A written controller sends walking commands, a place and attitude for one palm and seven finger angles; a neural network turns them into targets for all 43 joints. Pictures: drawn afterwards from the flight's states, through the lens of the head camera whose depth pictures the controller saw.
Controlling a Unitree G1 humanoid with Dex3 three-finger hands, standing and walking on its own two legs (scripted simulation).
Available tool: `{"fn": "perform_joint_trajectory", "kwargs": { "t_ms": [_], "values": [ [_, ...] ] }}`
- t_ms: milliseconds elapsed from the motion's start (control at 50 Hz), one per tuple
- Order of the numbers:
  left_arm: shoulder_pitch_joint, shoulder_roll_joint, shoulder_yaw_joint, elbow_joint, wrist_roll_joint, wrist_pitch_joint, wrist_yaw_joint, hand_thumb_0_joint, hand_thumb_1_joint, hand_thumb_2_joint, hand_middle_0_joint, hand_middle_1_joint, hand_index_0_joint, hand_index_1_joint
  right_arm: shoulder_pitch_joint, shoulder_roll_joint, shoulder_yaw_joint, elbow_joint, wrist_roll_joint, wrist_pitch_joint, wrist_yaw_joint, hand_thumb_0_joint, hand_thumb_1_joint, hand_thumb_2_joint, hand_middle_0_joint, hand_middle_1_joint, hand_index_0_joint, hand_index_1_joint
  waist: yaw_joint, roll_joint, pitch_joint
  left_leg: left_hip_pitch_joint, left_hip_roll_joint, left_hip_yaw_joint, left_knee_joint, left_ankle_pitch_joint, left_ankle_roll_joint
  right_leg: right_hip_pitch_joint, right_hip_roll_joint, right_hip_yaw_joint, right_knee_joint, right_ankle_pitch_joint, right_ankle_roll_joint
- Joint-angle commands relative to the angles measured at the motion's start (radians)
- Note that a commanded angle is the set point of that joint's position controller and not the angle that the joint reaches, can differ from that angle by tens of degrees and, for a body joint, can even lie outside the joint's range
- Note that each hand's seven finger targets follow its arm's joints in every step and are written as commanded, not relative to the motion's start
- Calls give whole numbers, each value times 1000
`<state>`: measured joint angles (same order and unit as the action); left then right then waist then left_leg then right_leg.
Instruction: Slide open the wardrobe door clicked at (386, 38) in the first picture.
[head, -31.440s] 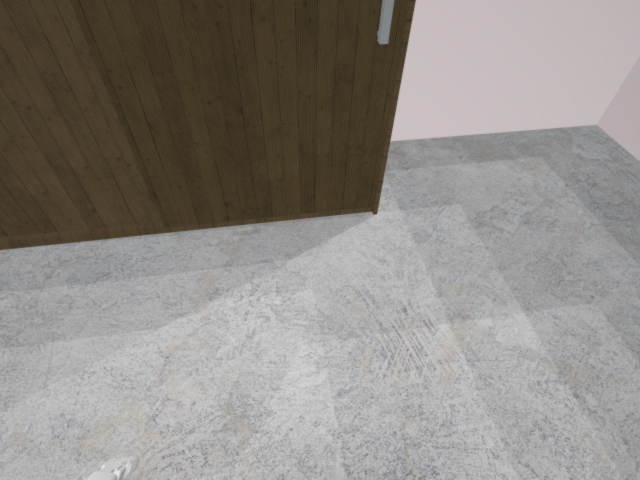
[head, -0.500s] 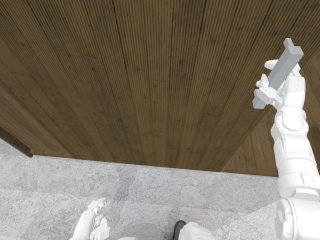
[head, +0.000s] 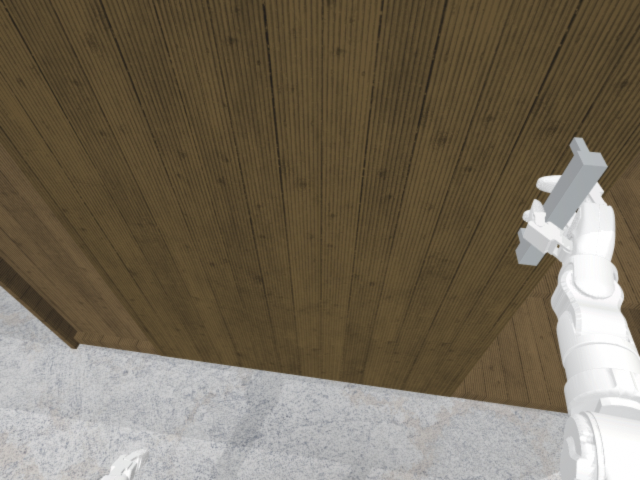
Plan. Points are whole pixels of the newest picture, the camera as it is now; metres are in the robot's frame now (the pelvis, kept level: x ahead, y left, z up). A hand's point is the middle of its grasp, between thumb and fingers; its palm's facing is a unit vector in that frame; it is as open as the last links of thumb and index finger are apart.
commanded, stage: loosen the grip on the handle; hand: right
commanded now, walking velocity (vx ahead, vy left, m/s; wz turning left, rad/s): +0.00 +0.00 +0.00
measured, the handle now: (550, 204) +0.46 -0.28 +0.11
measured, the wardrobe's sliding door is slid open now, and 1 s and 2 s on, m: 0.58 0.58 0.58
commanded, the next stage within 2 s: slip the hand off the handle in 0.64 s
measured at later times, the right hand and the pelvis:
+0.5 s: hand (542, 224) +0.42 -0.26 +0.10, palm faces +0.35 +0.93 -0.13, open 12.4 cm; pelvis -0.02 +0.01 -0.02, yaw -2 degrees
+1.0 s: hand (559, 229) +0.42 -0.28 +0.10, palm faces +0.39 +0.91 -0.13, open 13.7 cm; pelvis +0.00 +0.00 -0.01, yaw -1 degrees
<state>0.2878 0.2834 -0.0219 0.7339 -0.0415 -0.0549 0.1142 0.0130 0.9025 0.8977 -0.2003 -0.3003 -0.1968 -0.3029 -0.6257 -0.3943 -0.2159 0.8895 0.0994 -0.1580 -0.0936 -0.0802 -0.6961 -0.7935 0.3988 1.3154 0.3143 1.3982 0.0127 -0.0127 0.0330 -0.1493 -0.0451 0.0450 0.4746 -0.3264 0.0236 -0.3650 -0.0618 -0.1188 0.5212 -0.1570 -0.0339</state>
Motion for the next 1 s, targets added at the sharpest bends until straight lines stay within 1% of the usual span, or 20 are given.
{"fn": "perform_joint_trajectory", "kwargs": {
  "t_ms": [0, 20, 40, 60, 80, 100, 120, 140, 160, 200, 280, 340, 420, 440, 480, 500, 580, 720, 840, 980],
  "values": [
    [-23, 142, 51, -114, -4, -32, 7, 0, 900, 900, -200, -300, -200, -300, -328, -135, 43, -174, -42, -50, 20, 0, -900, -900, 450, 1400, 450, 1400, 5, -10, -272, -58, 156, -130, -67, 269, -25, 244, -132, 181, -19, 220, -13],
    [-25, 139, 50, -114, -4, -30, 8, 0, 900, 900, -200, -300, -200, -300, -314, -125, 47, -167, -41, -50, 21, 0, -900, -900, 450, 1400, 450, 1400, 5, -4, -267, -71, 151, -128, -70, 253, -29, 251, -133, 180, -21, 207, -15],
    [31, 96, 40, -203, -25, -79, -24, 0, 900, 900, -200, -300, -200, -300, -1038, -764, -397, -589, -199, -144, -27, 0, -900, -900, 450, 1400, 450, 1400, 27, -205, -248, -84, 84, -139, -68, -43, -30, 215, -51, 167, -108, -52, -21],
    [30, 131, 108, -55, 67, -81, -49, 0, 900, 900, -200, -300, -200, -300, -855, -506, -246, -95, -234, 2, 59, 0, -779, -842, 450, 1400, 450, 1400, 75, 87, -391, -179, 54, -59, 62, 431, 13, 206, 29, 88, 14, 251, -17],
    [71, 148, 107, -107, 40, -71, -73, 0, 900, 900, -200, -300, -200, -300, -657, -300, -176, -131, -125, 16, 64, 0, -658, -783, 450, 1400, 450, 1400, 100, 258, -368, -178, 10, -9, 56, 533, -17, 229, 35, 102, 45, 310, -38],
    [88, 182, 115, -112, 56, -78, -84, 0, 900, 900, -200, -300, -200, -300, -511, -393, -309, -115, -142, 25, 73, 0, -538, -725, 450, 1400, 450, 1400, 70, 279, -392, -196, 21, -32, 53, 522, -30, 249, 22, 112, 32, 290, -35],
    [12, 159, 95, -136, 47, -72, -80, 0, 900, 900, -200, -300, -200, -300, -575, -355, -242, -199, -113, 16, 80, 0, -417, -667, 450, 1400, 450, 1400, 68, 166, -376, -195, 18, -47, 40, 469, -32, 253, 49, 106, 40, 240, -34],
    [9, 150, 94, -142, 53, -68, -74, 0, 900, 900, -200, -300, -200, -300, -514, -383, -292, -186, -97, 21, 69, 0, -296, -608, 450, 1400, 450, 1400, 33, 38, -392, -179, 29, -60, 47, 479, -24, 269, 50, 102, 55, 241, -28],
    [0, 133, 83, -146, 53, -67, -89, 0, 900, 900, -200, -300, -200, -300, -580, -323, -194, -291, -113, 18, 70, 0, -175, -550, 450, 1400, 450, 1400, 39, -153, -413, -237, 34, -70, 41, 366, -10, 307, 53, 98, 58, 199, -11],
    [2, 117, 76, -146, 44, -65, -97, 0, 900, 900, -200, -300, -200, -300, -577, -240, -105, -295, -129, 30, 58, 0, 67, -433, 450, 1400, 450, 1400, 55, -279, -349, -356, 13, -46, 30, 149, 15, 325, 39, 134, 60, 58, 3],
    [16, 139, 83, -151, 28, -59, -95, 0, 900, 900, -200, -300, -200, -300, -512, -241, -111, -235, -92, 53, 42, 0, 550, -200, 423, 1367, 423, 1367, 73, -5, -312, -339, 15, -57, 13, 52, -5, 170, 38, 145, 49, -79, -16],
    [21, 146, 84, -139, 18, -58, -80, 0, 900, 900, -200, -300, -200, -300, -544, -267, -142, -210, -47, 59, 47, 0, 550, -200, 383, 1317, 383, 1317, 73, 80, -314, -320, 27, -86, -2, -2, -19, 121, 42, 144, 62, -109, -20],
    [35, 139, 82, -118, 23, -50, -83, 0, 900, 900, -200, -300, -200, -300, -565, -282, -123, -211, -81, 52, 30, 0, 550, -200, 330, 1250, 330, 1250, 71, -9, -306, -364, 23, -85, 13, -25, -19, 114, 41, 144, 71, -120, -18],
    [31, 146, 84, -125, 25, -51, -77, 0, 900, 900, -200, -300, -200, -300, -595, -393, -200, -294, -96, 37, 17, 0, 550, -200, 317, 1233, 317, 1233, 49, -71, -362, -334, 22, -88, 23, 5, -11, 150, 38, 144, 77, -88, -18],
    [45, 132, 86, -126, 28, -49, -81, 0, 900, 900, -200, -300, -200, -300, -586, -335, -147, -348, -108, 30, 7, 0, 550, -200, 290, 1200, 290, 1200, 56, -140, -424, -342, 10, -64, 36, 42, -5, 228, 34, 151, 69, -40, -12],
    [42, 128, 84, -119, 28, -51, -78, 0, 900, 900, -200, -300, -200, -300, -521, -280, -127, -317, -94, 40, 9, 0, 550, -200, 277, 1183, 277, 1183, 61, -104, -385, -352, 3, -56, 34, 57, -6, 225, 32, 152, 74, -31, -12],
    [44, 140, 84, -113, 17, -54, -65, 0, 900, 900, -200, -300, -200, -300, -474, -283, -150, -354, -42, 63, 17, 0, 550, -200, 250, 1150, 250, 1150, 57, -7, -352, -304, 4, -55, 17, 104, -16, 188, 31, 150, 58, -6, -17],
    [41, 136, 78, -94, 21, -54, -55, 0, 900, 900, -200, -300, -200, -300, -412, -274, -154, -347, -53, 96, -5, 0, 550, -200, 250, 1150, 250, 1150, 63, -19, -303, -329, -1, -38, 11, 89, -17, 195, 27, 156, 42, -10, -12],
    [24, 132, 69, -114, 26, -38, -39, 0, 900, 900, -200, -300, -200, -300, -358, -389, -252, -369, -54, 98, 4, 0, 550, -200, 250, 1150, 250, 1150, 26, -37, -343, -254, 5, -50, 20, 155, -15, 180, 34, 137, 49, 46, -14],
    [17, 134, 61, -118, 21, -26, -27, 0, 900, 900, -200, -300, -200, -300, -395, -427, -256, -338, -55, 90, 42, 0, 550, -200, 250, 1150, 250, 1150, 48, -36, -323, -254, 11, -62, 15, 178, -23, 161, 34, 125, 52, 44, -17]
  ]
}}
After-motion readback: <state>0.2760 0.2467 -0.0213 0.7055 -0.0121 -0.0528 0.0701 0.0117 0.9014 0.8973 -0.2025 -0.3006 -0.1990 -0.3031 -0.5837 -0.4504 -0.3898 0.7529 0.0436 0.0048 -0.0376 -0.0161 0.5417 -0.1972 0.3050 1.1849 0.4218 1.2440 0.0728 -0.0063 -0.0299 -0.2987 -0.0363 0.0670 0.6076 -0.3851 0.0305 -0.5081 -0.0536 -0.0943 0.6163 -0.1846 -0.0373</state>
